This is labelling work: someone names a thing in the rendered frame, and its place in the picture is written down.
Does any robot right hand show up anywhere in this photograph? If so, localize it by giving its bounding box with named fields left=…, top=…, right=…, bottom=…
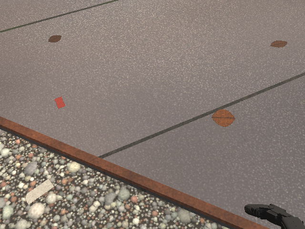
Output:
left=244, top=204, right=305, bottom=229

